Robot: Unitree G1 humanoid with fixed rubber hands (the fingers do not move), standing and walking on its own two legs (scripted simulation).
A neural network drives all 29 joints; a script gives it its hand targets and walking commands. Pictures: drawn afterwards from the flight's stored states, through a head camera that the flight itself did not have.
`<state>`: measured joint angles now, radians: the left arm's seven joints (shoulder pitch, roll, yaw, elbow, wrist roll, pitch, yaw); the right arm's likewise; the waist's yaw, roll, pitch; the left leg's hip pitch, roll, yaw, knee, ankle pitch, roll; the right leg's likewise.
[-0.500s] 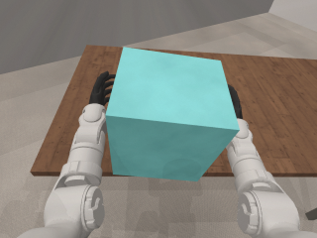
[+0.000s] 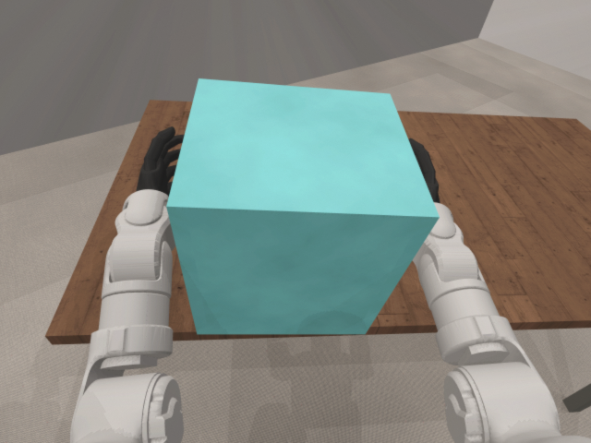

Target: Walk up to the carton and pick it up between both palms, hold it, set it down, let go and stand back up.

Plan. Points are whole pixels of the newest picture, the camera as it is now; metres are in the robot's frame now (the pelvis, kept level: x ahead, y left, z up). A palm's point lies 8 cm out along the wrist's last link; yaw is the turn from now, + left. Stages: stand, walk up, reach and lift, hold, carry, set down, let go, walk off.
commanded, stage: reach and lift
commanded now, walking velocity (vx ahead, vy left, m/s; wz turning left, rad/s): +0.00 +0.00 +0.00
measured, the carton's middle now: (289, 218) +0.38 +0.01 +0.12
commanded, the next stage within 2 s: hold in 1.66 s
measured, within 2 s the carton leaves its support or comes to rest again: neither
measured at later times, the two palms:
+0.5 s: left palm (159, 162) +0.37 +0.16 +0.22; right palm (449, 172) +0.36 -0.18 +0.22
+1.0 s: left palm (159, 139) +0.37 +0.16 +0.25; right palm (464, 146) +0.36 -0.19 +0.26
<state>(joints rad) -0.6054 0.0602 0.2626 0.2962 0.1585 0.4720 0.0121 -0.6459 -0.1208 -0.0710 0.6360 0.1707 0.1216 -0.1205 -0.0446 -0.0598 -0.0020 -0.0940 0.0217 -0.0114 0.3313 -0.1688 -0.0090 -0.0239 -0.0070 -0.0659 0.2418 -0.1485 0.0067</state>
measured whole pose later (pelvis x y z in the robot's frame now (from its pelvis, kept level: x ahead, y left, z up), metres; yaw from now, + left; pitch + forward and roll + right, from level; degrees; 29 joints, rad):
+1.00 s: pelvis -0.01 +0.00 +0.00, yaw -2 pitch -3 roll -1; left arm -0.82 0.10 0.31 0.35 0.14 0.79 0.04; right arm -0.95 -0.23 -0.02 0.74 0.36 0.48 -0.17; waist -0.07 -0.01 -0.12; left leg -0.14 0.03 0.00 0.36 -0.17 -0.01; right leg -0.08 0.01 -0.02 0.27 -0.14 0.01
